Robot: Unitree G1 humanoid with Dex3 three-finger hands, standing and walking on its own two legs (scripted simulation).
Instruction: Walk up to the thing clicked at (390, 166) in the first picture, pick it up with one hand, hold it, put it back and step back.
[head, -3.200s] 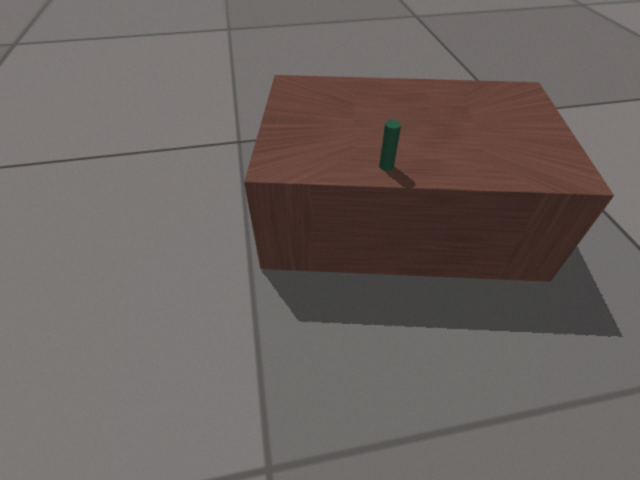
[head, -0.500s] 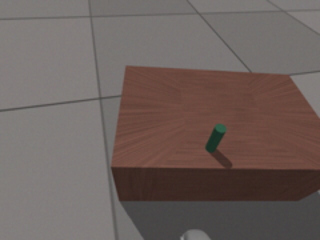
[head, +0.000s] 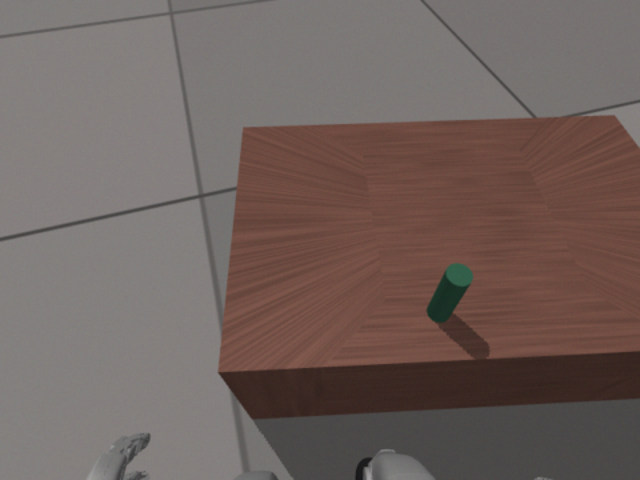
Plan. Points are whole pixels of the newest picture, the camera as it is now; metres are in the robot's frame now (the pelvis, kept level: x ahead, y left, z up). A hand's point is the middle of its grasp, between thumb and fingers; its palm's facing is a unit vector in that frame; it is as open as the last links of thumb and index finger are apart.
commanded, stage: walk up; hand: right
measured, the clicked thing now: (447, 295) +0.45 -0.24 -0.23
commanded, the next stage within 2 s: stand in 1.44 s
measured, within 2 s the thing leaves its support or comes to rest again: neither
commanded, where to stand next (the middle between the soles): +0.05 -0.02 m, yaw -1 degrees
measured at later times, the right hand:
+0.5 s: hand out of the picture +0.08 -0.29 -0.14, palm faces +0.00 +0.93 -0.38, open 7.4 cm
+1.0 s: hand out of the picture +0.07 -0.27 -0.13, palm faces +0.00 +0.93 -0.36, open 7.4 cm
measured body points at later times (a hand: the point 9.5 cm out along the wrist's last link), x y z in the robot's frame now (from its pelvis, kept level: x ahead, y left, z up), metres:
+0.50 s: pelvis +0.00 -0.02 +0.01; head +0.01 -0.02 +0.46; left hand +0.08 +0.29 -0.12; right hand +0.08 -0.33 -0.12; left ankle +0.01 +0.13 -0.72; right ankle +0.01 -0.15 -0.72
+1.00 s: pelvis +0.00 -0.01 +0.02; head +0.00 -0.01 +0.47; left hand +0.09 +0.29 -0.11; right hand +0.07 -0.32 -0.11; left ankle +0.01 +0.13 -0.72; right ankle +0.01 -0.15 -0.72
